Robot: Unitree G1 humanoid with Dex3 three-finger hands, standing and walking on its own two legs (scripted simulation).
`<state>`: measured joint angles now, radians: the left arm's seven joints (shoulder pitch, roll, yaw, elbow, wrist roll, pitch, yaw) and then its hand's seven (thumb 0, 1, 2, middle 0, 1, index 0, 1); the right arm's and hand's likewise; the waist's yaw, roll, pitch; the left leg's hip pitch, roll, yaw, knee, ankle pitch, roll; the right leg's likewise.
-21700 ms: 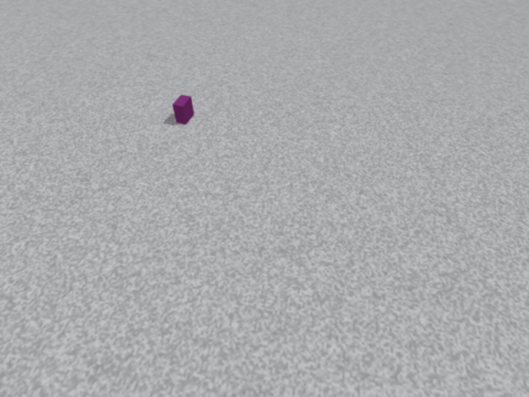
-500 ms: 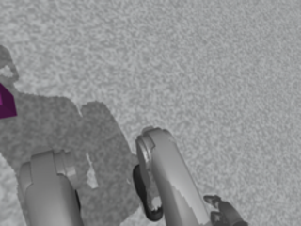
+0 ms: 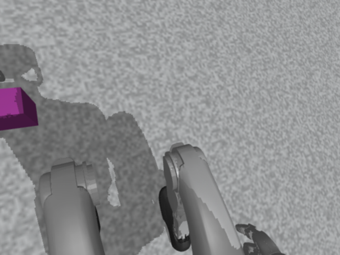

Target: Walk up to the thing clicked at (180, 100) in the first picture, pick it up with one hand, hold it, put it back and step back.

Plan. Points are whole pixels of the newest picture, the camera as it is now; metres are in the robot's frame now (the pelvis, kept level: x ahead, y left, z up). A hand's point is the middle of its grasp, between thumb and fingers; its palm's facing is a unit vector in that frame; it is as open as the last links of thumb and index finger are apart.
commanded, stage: close in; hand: left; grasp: from above
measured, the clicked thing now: (4, 110) +0.47 +0.35 -0.27
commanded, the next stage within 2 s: rest palm in 0.08 s
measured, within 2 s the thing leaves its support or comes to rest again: neither
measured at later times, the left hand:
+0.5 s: hand out of the picture +0.45 +0.34 -0.21, palm faces -0.46 -0.07 -0.89, open 13.9 cm
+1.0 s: hand (0, 112) +0.45 +0.34 -0.23, palm faces -0.43 -0.09 -0.90, open 14.1 cm
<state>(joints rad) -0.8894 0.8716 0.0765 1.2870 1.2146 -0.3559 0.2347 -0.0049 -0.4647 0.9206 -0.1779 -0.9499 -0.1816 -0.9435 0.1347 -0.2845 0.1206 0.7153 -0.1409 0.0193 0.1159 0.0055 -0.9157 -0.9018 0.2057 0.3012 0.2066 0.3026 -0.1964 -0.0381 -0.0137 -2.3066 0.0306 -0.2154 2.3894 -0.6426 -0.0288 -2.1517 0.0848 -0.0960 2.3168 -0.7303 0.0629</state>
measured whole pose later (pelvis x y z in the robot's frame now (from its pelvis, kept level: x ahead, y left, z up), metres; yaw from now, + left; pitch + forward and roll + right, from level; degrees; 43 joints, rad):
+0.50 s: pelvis +0.00 +0.00 -0.02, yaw -2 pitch +30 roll -11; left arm -1.01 0.94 0.09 1.56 1.31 -0.26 0.42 0.00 -0.51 1.02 -0.12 -1.00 -0.11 -1.00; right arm 0.13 -0.26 0.19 0.73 -0.19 -0.06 0.13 0.00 -0.91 -0.90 0.21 0.30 0.21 0.30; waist -0.29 -0.08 0.05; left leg -2.38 0.03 -0.23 2.46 -0.62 -0.02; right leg -2.21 0.10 -0.11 2.37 -0.71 0.07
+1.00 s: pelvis +0.00 +0.00 -0.03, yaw -3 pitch +28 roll -12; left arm -0.97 0.99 0.12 1.56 1.30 -0.30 0.47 0.00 -0.55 1.09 -0.10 -0.98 -0.08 -1.00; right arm 0.07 -0.29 0.22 0.69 -0.22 -0.10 0.15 0.00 -0.90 -0.90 0.20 0.30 0.21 0.30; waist -0.29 -0.12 0.08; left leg -2.35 0.04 -0.28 2.50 -0.66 -0.04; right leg -2.20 0.12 -0.13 2.40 -0.72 0.07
